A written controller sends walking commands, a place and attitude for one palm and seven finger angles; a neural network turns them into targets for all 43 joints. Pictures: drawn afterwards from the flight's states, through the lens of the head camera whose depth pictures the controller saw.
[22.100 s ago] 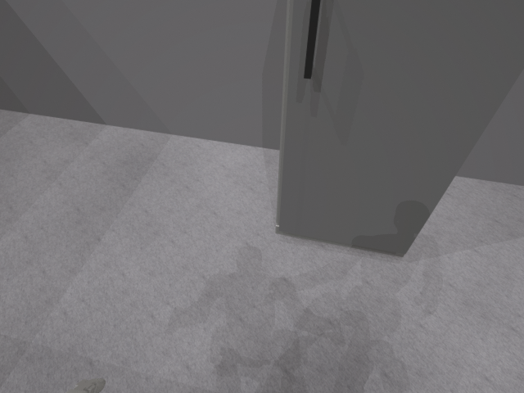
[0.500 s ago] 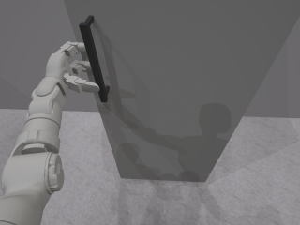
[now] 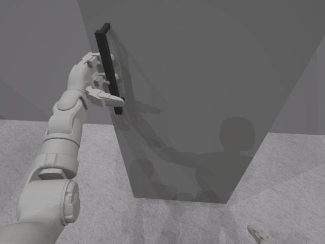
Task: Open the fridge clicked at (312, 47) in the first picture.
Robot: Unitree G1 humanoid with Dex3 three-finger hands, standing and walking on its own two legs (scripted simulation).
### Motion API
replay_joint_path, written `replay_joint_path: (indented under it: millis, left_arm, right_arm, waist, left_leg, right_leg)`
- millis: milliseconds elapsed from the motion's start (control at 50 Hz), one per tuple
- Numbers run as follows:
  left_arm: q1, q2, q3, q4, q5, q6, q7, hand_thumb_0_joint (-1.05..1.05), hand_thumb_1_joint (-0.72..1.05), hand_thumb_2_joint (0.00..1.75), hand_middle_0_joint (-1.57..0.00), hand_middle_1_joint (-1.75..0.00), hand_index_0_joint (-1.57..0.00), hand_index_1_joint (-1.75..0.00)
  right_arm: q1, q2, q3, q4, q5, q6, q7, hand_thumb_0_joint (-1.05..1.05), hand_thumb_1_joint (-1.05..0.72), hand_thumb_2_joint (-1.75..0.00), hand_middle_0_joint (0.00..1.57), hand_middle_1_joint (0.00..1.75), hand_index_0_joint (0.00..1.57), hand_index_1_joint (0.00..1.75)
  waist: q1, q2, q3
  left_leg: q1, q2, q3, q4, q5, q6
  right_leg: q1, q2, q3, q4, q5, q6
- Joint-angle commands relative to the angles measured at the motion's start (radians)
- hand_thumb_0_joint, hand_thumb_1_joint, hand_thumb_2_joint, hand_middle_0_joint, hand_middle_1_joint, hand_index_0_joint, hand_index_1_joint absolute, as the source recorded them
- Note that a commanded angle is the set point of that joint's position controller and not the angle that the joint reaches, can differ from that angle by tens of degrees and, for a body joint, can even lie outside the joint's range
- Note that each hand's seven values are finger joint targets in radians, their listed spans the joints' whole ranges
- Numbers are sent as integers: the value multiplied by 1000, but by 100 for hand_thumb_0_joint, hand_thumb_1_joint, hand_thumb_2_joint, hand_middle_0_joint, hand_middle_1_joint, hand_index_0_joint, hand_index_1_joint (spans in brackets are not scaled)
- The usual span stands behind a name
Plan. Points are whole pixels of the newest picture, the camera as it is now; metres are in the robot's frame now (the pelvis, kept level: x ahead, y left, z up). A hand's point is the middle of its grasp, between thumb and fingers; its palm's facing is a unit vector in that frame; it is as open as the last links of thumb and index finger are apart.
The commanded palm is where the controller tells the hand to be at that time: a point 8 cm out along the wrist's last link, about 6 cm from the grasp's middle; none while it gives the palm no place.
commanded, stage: slide the fingers in behind the handle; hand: left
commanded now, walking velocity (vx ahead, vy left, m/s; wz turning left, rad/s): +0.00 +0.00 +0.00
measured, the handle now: (113, 74) +0.48 +0.14 +0.20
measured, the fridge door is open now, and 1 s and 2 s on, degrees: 0 0 0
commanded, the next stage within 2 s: grip the handle and tug to test in 1.10 s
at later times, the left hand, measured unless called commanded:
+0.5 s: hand (115, 85) +0.42 +0.13 +0.20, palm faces -0.03 -1.00 +0.01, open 14.0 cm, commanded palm +0.40 +0.18 +0.20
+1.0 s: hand (117, 86) +0.42 +0.12 +0.20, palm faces -0.02 -1.00 +0.00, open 14.1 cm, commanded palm +0.40 +0.17 +0.20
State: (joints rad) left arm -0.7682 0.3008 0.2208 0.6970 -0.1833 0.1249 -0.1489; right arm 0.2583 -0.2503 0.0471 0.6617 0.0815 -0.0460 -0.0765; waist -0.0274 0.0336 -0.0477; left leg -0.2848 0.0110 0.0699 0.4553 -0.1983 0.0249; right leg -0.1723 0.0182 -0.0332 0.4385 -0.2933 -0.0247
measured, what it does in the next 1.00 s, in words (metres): stands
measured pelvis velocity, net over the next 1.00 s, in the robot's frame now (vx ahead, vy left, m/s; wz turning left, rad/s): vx -0.01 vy -0.01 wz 0.02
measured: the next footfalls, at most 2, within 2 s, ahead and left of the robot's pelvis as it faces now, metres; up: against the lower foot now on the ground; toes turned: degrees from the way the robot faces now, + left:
none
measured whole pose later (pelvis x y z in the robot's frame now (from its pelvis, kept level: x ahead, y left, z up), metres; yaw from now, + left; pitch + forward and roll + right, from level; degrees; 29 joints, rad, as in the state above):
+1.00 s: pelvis -0.01 -0.01 +0.00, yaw +1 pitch +0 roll +0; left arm -0.73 0.25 0.16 0.60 -0.19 0.17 -0.09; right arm 0.25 -0.26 0.04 0.68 0.08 -0.02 -0.08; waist -0.02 0.04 -0.04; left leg -0.25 0.02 0.05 0.43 -0.18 0.01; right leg -0.14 0.03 -0.05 0.42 -0.28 -0.04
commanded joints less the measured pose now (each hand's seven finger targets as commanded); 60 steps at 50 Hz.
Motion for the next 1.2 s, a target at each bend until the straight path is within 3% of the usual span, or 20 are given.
replay_joint_path:
  millis: [0, 60, 80, 120, 220, 280, 320, 420, 520, 580, 640, 700, 760, 800, 860, 900, 960, 980, 1020, 1180]
  left_arm:
    - [-453, 229, 56, -270, -12, -57, -2, 0, -50, 30, -30, -120, -30, -120]
    - [-452, 183, 25, -293, -21, -43, -8, 0, -50, 30, -30, -120, -30, -120]
    - [-435, 200, 39, -293, -23, -42, -8, 0, -50, 30, -30, -120, -30, -120]
    - [-444, 207, 41, -305, -25, -32, -10, 0, -50, 30, -30, -120, -30, -120]
    - [-484, 142, -15, -352, -30, -24, -2, 0, -50, 30, -30, -120, -30, -120]
    - [-465, 176, 15, -316, -31, -19, 6, 0, -50, 30, -30, -120, -30, -120]
    - [-490, 135, -16, -357, -25, -25, 13, 0, -50, 30, -30, -120, -30, -120]
    - [-488, 165, 15, -280, -21, -22, 31, 0, -50, 30, -30, -120, -30, -120]
    - [-487, 147, 5, -306, -12, -46, 41, 0, -50, 30, -30, -120, -30, -120]
    - [-428, 175, 38, -286, -15, -47, 41, 0, -50, 30, -30, -120, -30, -120]
    - [-435, 154, 19, -309, -14, -40, 36, 0, -50, 30, -30, -120, -30, -120]
    - [-433, 186, 39, -333, -11, -40, 37, 0, -50, 30, -30, -120, -30, -120]
    - [-434, 118, -16, -359, -16, -31, 30, 0, -50, 30, -30, -120, -30, -120]
    - [-438, 136, -4, -366, -20, -31, 33, 0, -50, 30, -30, -120, -30, -120]
    - [-479, 88, -48, -342, -22, -16, 37, 0, -50, 30, -30, -120, -30, -120]
    - [-482, 115, -28, -320, -20, -17, 44, 0, -50, 30, -30, -120, -30, -120]
    - [-496, 94, -44, -307, -16, -22, 48, 0, -50, 30, -30, -120, -30, -120]
    - [-489, 105, -32, -295, -17, -26, 52, 0, -50, 30, -30, -120, -30, -120]
    - [-522, 98, -40, -301, -15, -31, 51, 0, -50, 30, -30, -120, -30, -120]
    - [-485, 129, -10, -257, -11, -49, 51, 0, -50, 30, -30, -120, -30, -120]
  right_arm:
    - [-48, -139, -53, -130, -2, -34, -14, 0, -90, -90, 20, 30, 20, 30]
    - [-57, -134, -53, -134, -1, -31, -13, 0, -90, -90, 20, 30, 20, 30]
    - [-56, -138, -55, -134, -2, -28, -14, 0, -90, -90, 20, 30, 20, 30]
    - [-68, -136, -52, -133, 1, -25, -16, 0, -90, -90, 20, 30, 20, 30]
    - [-77, -129, -52, -128, -1, -27, -19, 0, -90, -90, 20, 30, 20, 30]
    - [-71, -137, -55, -119, -3, -22, -22, 0, -90, -90, 20, 30, 20, 30]
    - [-80, -127, -52, -124, -3, -26, -17, 0, -90, -90, 20, 30, 20, 30]
    - [-73, -131, -50, -114, -8, -18, -18, 0, -90, -90, 20, 30, 20, 30]
    - [-76, -123, -50, -125, -9, -20, -12, 0, -90, -90, 20, 30, 20, 30]
    - [-68, -129, -54, -127, -12, -17, -12, 0, -90, -90, 20, 30, 20, 30]
    - [-80, -123, -51, -130, -8, -19, -10, 0, -90, -90, 20, 30, 20, 30]
    - [-85, -128, -53, -131, -8, -16, -12, 0, -90, -90, 20, 30, 20, 30]
    - [-89, -120, -51, -132, -5, -20, -11, 0, -90, -90, 20, 30, 20, 30]
    - [-92, -125, -54, -129, -5, -21, -12, 0, -90, -90, 20, 30, 20, 30]
    - [-92, -122, -52, -118, -3, -24, -15, 0, -90, -90, 20, 30, 20, 30]
    - [-88, -126, -52, -112, -6, -24, -16, 0, -90, -90, 20, 30, 20, 30]
    - [-87, -121, -50, -109, -7, -26, -15, 0, -90, -90, 20, 30, 20, 30]
    - [-79, -125, -53, -107, -9, -23, -16, 0, -90, -90, 20, 30, 20, 30]
    - [-86, -122, -51, -108, -8, -25, -15, 0, -90, -90, 20, 30, 20, 30]
    - [-72, -126, -51, -109, -11, -21, -13, 0, -90, -90, 20, 30, 20, 30]
  waist:
    - [14, -26, -303]
    - [4, -43, -286]
    - [8, -58, -278]
    - [6, -46, -263]
    - [-9, -14, -273]
    - [-3, -67, -263]
    - [-2, -14, -291]
    - [0, -81, -250]
    - [9, -31, -283]
    - [21, -89, -289]
    - [16, -68, -267]
    - [20, -60, -266]
    - [9, -36, -262]
    - [9, -47, -262]
    - [-12, -63, -230]
    - [-6, -52, -227]
    - [-6, -47, -250]
    - [-7, -73, -251]
    - [-6, -38, -257]
    - [3, -79, -257]
  left_leg:
    - [281, 2, -60, -2, 284, 28]
    - [285, 2, -60, -3, 274, 29]
    - [279, 3, -59, -3, 279, 30]
    - [270, -1, -57, -8, 251, 31]
    - [304, -2, -67, -5, 250, 29]
    - [280, -4, -65, -10, 232, 32]
    - [307, -7, -66, -7, 258, 29]
    - [256, -8, -64, -22, 200, 32]
    - [273, -8, -58, -20, 230, 31]
    - [257, -8, -54, -23, 237, 34]
    - [253, -9, -45, -22, 230, 35]
    - [250, -10, -44, -28, 220, 36]
    - [274, -10, -48, -21, 230, 33]
    - [279, -8, -51, -23, 226, 34]
    - [278, -8, -57, -25, 177, 33]
    - [275, -8, -63, -30, 166, 34]
    - [283, -10, -63, -26, 183, 31]
    - [282, -8, -62, -27, 188, 33]
    - [286, -10, -64, -26, 187, 31]
    - [268, -7, -61, -27, 206, 33]
  right_leg:
    - [-22, -1, 18, -47, 406, 3]
    - [-34, 2, 16, -53, 404, 6]
    - [-21, 0, 13, -56, 408, 6]
    - [-31, -1, 18, -61, 394, 8]
    - [-55, 2, 14, -64, 370, 6]
    - [-38, -1, 16, -72, 360, 9]
    - [-41, -1, 16, -62, 379, 4]
    - [-36, -2, 20, -76, 339, 10]
    - [-12, -4, 23, -67, 371, 7]
    - [17, -3, 20, -68, 392, 11]
    - [5, -5, 26, -70, 407, 15]
    - [15, -6, 27, -74, 392, 14]
    - [-10, -1, 23, -73, 392, 11]
    - [-10, -1, 23, -76, 383, 12]
    - [-59, 3, 19, -89, 317, 14]
    - [-59, 1, 22, -92, 295, 11]
    - [-55, 1, 21, -85, 312, 9]
    - [-43, 0, 18, -88, 314, 12]
    - [-52, -1, 21, -83, 313, 8]
    - [-26, -1, 19, -82, 337, 10]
